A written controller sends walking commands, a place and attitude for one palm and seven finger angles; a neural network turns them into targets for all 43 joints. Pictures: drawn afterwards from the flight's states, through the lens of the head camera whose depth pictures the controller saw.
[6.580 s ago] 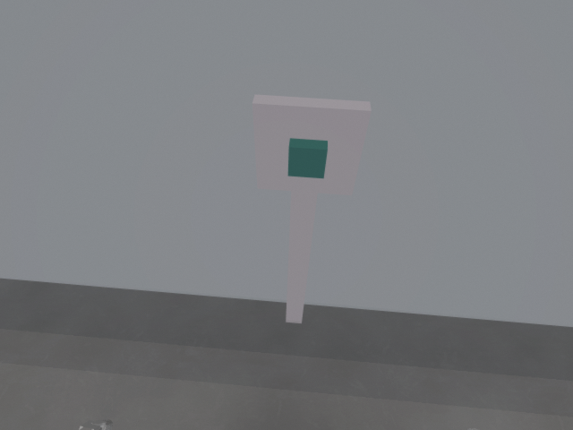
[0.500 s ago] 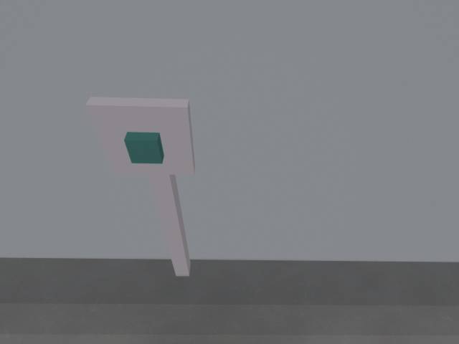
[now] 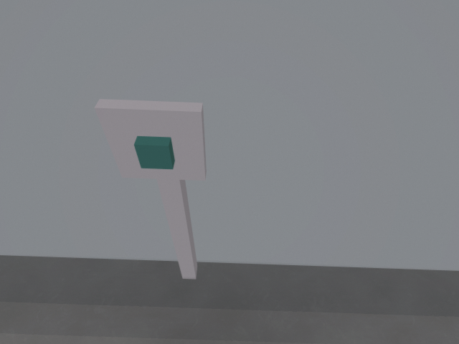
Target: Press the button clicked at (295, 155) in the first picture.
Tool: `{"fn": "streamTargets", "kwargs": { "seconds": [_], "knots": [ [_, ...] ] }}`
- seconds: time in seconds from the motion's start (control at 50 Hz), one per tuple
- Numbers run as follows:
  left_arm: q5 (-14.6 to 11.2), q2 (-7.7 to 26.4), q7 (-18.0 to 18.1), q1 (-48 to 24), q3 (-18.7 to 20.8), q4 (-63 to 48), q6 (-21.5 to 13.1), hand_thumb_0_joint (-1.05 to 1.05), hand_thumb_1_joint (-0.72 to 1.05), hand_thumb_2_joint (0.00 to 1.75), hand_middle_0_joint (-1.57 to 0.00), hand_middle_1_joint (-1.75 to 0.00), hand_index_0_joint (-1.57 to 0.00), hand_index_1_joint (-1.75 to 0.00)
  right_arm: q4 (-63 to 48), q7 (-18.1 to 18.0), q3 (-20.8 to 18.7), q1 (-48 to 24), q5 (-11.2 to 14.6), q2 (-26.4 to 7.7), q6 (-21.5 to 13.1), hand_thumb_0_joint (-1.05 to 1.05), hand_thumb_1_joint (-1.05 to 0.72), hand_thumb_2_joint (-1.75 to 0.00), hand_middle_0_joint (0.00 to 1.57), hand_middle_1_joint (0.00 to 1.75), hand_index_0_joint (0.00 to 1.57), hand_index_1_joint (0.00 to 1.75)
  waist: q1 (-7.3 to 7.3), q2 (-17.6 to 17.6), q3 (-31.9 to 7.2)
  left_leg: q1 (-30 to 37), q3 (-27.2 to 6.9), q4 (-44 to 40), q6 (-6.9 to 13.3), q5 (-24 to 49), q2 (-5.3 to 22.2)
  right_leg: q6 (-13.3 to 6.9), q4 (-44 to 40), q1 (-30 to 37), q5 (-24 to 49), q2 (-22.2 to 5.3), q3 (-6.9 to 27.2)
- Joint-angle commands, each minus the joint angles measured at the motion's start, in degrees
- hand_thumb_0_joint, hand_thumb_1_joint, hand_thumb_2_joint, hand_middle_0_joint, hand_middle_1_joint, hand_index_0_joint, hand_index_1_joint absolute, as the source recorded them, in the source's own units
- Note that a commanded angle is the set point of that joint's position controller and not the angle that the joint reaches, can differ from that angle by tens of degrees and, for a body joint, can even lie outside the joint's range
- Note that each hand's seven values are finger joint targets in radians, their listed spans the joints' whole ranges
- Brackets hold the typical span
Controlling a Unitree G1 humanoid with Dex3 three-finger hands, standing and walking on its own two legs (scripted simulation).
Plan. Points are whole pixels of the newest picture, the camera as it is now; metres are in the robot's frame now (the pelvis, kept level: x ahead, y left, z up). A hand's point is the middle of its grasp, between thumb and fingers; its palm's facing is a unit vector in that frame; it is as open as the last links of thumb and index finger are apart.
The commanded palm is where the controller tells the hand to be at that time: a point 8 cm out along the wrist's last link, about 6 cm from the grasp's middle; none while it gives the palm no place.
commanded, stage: look again from close up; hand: left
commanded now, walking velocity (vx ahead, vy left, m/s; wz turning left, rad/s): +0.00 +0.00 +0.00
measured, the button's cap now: (155, 152) +0.47 +0.19 +0.06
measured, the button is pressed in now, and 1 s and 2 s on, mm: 0 0 0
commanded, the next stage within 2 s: raise the hand and make a fist in 0.06 s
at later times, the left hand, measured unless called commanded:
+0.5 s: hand (152, 319) +0.17 +0.14 -0.02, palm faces +0.01 -1.00 -0.01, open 6.0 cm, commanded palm +0.11 +0.22 -0.04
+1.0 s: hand (135, 310) +0.18 +0.16 -0.01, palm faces +0.07 -1.00 -0.06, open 3.1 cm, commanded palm +0.14 +0.22 +0.00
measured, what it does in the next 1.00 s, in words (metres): lowers itself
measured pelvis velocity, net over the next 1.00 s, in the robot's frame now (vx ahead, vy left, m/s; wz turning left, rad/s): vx -0.01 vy -0.04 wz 0.05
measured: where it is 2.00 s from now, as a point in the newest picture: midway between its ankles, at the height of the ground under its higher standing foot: outside the picture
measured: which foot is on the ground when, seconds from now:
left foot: down 0.00-1.00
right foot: down 0.00-1.00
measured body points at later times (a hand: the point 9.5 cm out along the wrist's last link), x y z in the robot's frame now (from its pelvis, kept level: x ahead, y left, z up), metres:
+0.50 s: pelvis -0.02 -0.03 -0.06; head +0.00 -0.03 +0.39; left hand +0.16 +0.19 -0.02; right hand +0.19 -0.27 -0.11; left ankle +0.03 +0.07 -0.73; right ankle -0.01 -0.10 -0.73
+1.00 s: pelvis -0.01 -0.04 -0.06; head +0.04 -0.05 +0.39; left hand +0.17 +0.22 +0.00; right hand +0.16 -0.27 -0.16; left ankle +0.03 +0.07 -0.73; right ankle -0.01 -0.10 -0.73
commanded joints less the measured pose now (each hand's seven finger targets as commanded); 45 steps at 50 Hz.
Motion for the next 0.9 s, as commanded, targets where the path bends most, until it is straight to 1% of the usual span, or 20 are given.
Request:
{"fn": "streamTargets", "kwargs": {
  "seconds": [0.0, 0.12, 0.14, 0.16, 0.18, 0.2, 0.22, 0.24, 0.26, 0.28, 0.32, 0.34, 0.38, 0.42, 0.48, 0.52, 0.58, 0.64, 0.8, 0.88],
  "knots": [
    [-0.32, 4.98, -0.15, 5.04, 0.88, -0.90, -0.24, 0.00, 0.90, 0.90, -0.20, -0.30, -0.20, -0.30, -1.41, -0.09, -0.58, 2.12, -0.14, -5.52, -0.75, 0.00, -0.90, -0.90, 0.20, 0.30, 0.20, 0.30, 0.48, 0.27, 1.14, 5.17, -9.83, -6.07, -0.11, 12.16, 8.18, -2.32, -5.13, -3.29, 9.90, -4.09, 4.17],
    [-0.29, 5.64, -0.18, 4.47, 0.84, -0.51, 0.03, 0.00, 0.90, 0.90, -0.20, -0.30, -0.20, -0.30, -0.66, -0.20, -0.52, 0.88, 0.03, -6.01, -0.67, 0.00, -0.90, -0.90, 0.20, 0.30, 0.20, 0.30, 0.32, 0.59, 1.43, 6.38, -9.25, -5.78, -0.29, 14.42, 8.16, -1.93, -5.90, -2.79, 11.04, -4.40, 4.27],
    [0.60, 5.76, 1.80, 6.70, 0.63, -0.15, -0.87, 0.00, 0.90, 0.90, -0.20, -0.30, -0.20, -0.30, -4.60, -0.08, -0.74, -1.84, 0.38, -7.91, -0.73, 0.00, -0.90, -0.90, 0.20, 0.30, 0.20, 0.30, 0.94, 0.67, 4.73, 4.78, -9.51, 3.78, -1.57, 25.40, 9.20, -1.40, -7.50, -7.15, 22.13, -5.72, 7.30],
    [-10.66, 21.26, 2.36, -33.90, 10.84, -92.92, -11.64, 0.00, 0.90, 0.90, -0.23, -0.33, -0.23, -0.33, -24.85, -1.11, -4.30, 1.16, 3.06, -17.11, -8.69, 0.00, -0.90, -0.90, 0.20, 0.30, 0.20, 0.30, -6.18, 13.40, -26.29, 24.64, -11.66, -1.57, -4.18, 28.96, 4.50, -2.11, -0.63, -8.36, 24.19, -0.98, -0.42],
    [-6.36, 15.77, 4.29, -6.37, 7.91, -81.34, -9.34, 0.00, 0.90, 0.90, -0.25, -0.36, -0.25, -0.36, -21.41, -2.80, -0.89, -2.44, 2.38, -11.06, -14.97, 0.00, -0.90, -0.90, 0.20, 0.30, 0.20, 0.30, 0.19, 21.99, -27.72, 33.79, -14.88, -6.13, -5.78, 34.15, 9.14, -2.42, 9.41, -12.50, 10.02, 0.73, -0.49],
    [-8.07, 2.68, 5.86, 10.16, 0.13, -70.38, -1.77, 0.00, 0.90, 0.90, -0.28, -0.39, -0.28, -0.39, -20.27, -2.63, -1.95, -3.75, 3.01, -9.05, -16.00, 0.00, -0.90, -0.90, 0.20, 0.30, 0.20, 0.30, -1.35, 18.63, -18.86, 23.65, -15.06, -9.31, -8.49, 27.55, 8.01, -1.52, 14.89, -16.93, -0.03, 1.04, -0.88],
    [-9.45, -5.00, 4.72, 9.94, -5.34, -67.03, 0.02, 0.00, 0.90, 0.90, -0.31, -0.42, -0.31, -0.42, -20.32, -1.99, -1.79, -1.96, 3.62, -8.30, -16.22, 0.00, -0.90, -0.90, 0.20, 0.30, 0.20, 0.30, -2.06, 11.88, -7.03, 15.69, -13.52, -9.07, -6.99, 20.34, 6.80, -1.04, 14.83, -19.53, -0.83, 0.72, -0.68],
    [-9.74, -1.03, 4.00, 2.51, -2.63, -69.51, -2.39, 0.00, 0.90, 0.90, -0.34, -0.45, -0.34, -0.45, -23.51, -1.56, -3.08, -3.50, 3.12, -10.85, -16.53, 0.00, -0.90, -0.90, 0.20, 0.30, 0.20, 0.30, -3.19, 5.85, -0.33, 7.12, -13.56, -6.05, -5.84, 9.65, 6.44, -1.09, 11.51, -21.55, -3.12, 0.59, -1.86],
    [-9.22, 0.89, 2.72, 4.15, -0.31, -65.80, -4.94, 0.00, 0.90, 0.90, -0.36, -0.48, -0.36, -0.48, -24.88, -1.18, -3.68, -3.76, 2.10, -12.18, -16.35, 0.00, -0.90, -0.90, 0.20, 0.30, 0.20, 0.30, -3.85, -1.75, 0.29, 1.65, -13.10, -2.04, -4.66, -1.01, 5.08, -1.35, 6.95, -23.58, -3.53, 1.20, -2.89],
    [-10.12, -0.27, 0.47, 11.13, 1.61, -59.28, -8.07, 0.00, 0.90, 0.90, -0.39, -0.51, -0.39, -0.51, -26.75, -1.10, -4.14, -4.43, 1.85, -12.24, -15.71, 0.00, -0.90, -0.90, 0.20, 0.30, 0.20, 0.30, -2.41, -8.09, 0.53, -4.05, -11.97, 2.23, -4.41, -5.75, 3.84, -1.38, 4.46, -24.63, -2.94, 1.70, -3.72],
    [-11.93, 0.18, -5.80, 19.54, 5.01, -53.80, -15.67, 0.00, 0.90, 0.90, -0.45, -0.57, -0.45, -0.57, -30.04, -0.11, -4.41, -6.15, 1.43, -12.40, -14.79, 0.00, -0.90, -0.90, 0.20, 0.30, 0.20, 0.30, 0.14, -9.08, -6.81, -10.46, -9.18, 10.19, -4.53, -2.54, 1.89, -1.88, 9.51, -26.46, -1.71, 1.79, -3.30],
    [-13.66, 1.83, -9.32, 20.32, 7.57, -52.57, -20.33, 0.00, 0.90, 0.90, -0.47, -0.60, -0.47, -0.60, -31.16, 0.03, -5.10, -8.47, 1.49, -11.95, -14.20, 0.00, -0.90, -0.90, 0.20, 0.30, 0.20, 0.30, 1.43, -15.26, -5.01, -17.26, -8.35, 13.80, -4.84, -5.88, 1.75, -1.74, 11.65, -29.28, -6.46, 1.58, -1.77],
    [-15.65, 2.45, -16.91, 18.08, 7.30, -53.72, -29.68, 0.00, 0.90, 0.90, -0.53, -0.66, -0.53, -0.66, -34.26, 0.81, -5.58, -11.02, 1.61, -12.11, -14.07, 0.00, -0.90, -0.90, 0.20, 0.30, 0.20, 0.30, 1.55, -15.22, -4.59, -26.55, -6.98, 20.63, -4.79, -9.16, 0.88, -1.72, 14.84, -32.81, -10.88, 0.47, 3.48],
    [-15.96, 7.81, -20.89, 17.40, 12.33, -55.11, -33.67, 0.00, 0.90, 0.90, -0.58, -0.72, -0.58, -0.72, -37.30, 1.48, -6.03, -11.36, 2.13, -12.13, -13.20, 0.00, -0.90, -0.90, 0.20, 0.30, 0.20, 0.30, 2.92, -5.66, -8.03, -29.67, -5.92, 24.61, -4.44, -9.29, 0.47, -2.31, 17.51, -31.82, -11.02, -0.45, 7.66],
    [-17.40, 10.40, -20.03, 14.74, 14.47, -67.06, -30.99, 0.00, 0.90, 0.90, -0.67, -0.81, -0.67, -0.81, -42.43, 0.68, -5.69, -12.00, 2.78, -10.98, -11.60, 0.00, -0.90, -0.90, 0.20, 0.30, 0.20, 0.30, 3.74, 2.84, -15.48, -27.59, -5.27, 25.54, -3.17, -9.20, 0.50, -1.94, 18.66, -30.18, -11.74, 0.17, 9.12],
    [-17.92, 11.04, -17.71, 10.19, 14.48, -74.64, -30.33, 0.00, 0.90, 0.90, -0.72, -0.87, -0.72, -0.87, -43.48, -0.28, -5.41, -10.66, 2.86, -10.30, -10.73, 0.00, -0.90, -0.90, 0.20, 0.30, 0.20, 0.30, 1.85, 2.61, -15.43, -28.30, -6.29, 27.46, -2.60, -11.00, 1.07, -0.91, 17.05, -31.62, -15.07, 0.16, 11.73],
    [-16.93, 11.13, -14.77, 6.08, 13.24, -82.75, -32.65, 0.00, 0.90, 0.90, -0.81, -0.96, -0.81, -0.96, -42.05, -1.41, -4.78, -7.12, 2.35, -9.34, -10.72, 0.00, -0.90, -0.90, 0.20, 0.30, 0.20, 0.30, -0.82, 5.87, -16.92, -25.72, -7.40, 29.39, -1.92, -6.54, 2.04, -0.66, 18.07, -32.70, -7.19, 0.82, 10.62],
    [-16.76, 10.35, -16.94, 4.38, 10.63, -79.49, -33.92, 0.00, 0.90, 0.90, -0.89, -1.05, -0.89, -1.05, -39.57, -2.11, -3.89, -5.87, 2.18, -9.83, -11.39, 0.00, -0.90, -0.90, 0.20, 0.30, 0.20, 0.30, -3.58, 3.42, -14.52, -28.17, -8.53, 32.06, -1.67, -5.43, 2.51, 1.25, 18.37, -34.20, -1.48, 0.50, 11.40],
    [-20.28, 13.16, -22.15, 13.40, 17.88, -71.73, -23.02, 0.00, 0.90, 0.90, -1.11, -1.29, -1.11, -1.29, -39.39, -2.79, -3.71, -7.29, 3.39, -9.77, -10.60, 0.00, -0.90, -0.90, 0.20, 0.30, 0.20, 0.30, 0.79, -2.27, -20.37, -26.46, -8.99, 27.97, -1.75, -0.07, 2.05, 4.50, 16.55, -21.72, 10.20, -1.23, 11.79],
    [-20.67, 12.02, -19.96, 13.53, 18.48, -73.57, -23.61, 0.00, 0.90, 0.90, -1.22, -1.41, -1.22, -1.41, -39.18, -2.56, -3.77, -7.01, 3.04, -9.26, -10.33, 0.00, -0.90, -0.90, 0.20, 0.30, 0.20, 0.30, 0.99, -2.42, -18.14, -24.56, -8.95, 24.74, -2.07, 1.08, 2.05, 3.55, 16.86, -21.81, 13.08, -0.74, 8.68]
  ]
}}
